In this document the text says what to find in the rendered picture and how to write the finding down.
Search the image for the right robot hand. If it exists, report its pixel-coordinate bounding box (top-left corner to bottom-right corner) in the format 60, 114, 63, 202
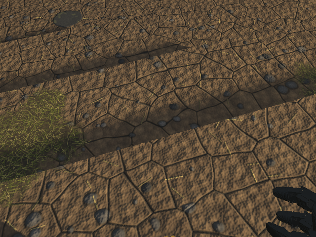
266, 186, 316, 237

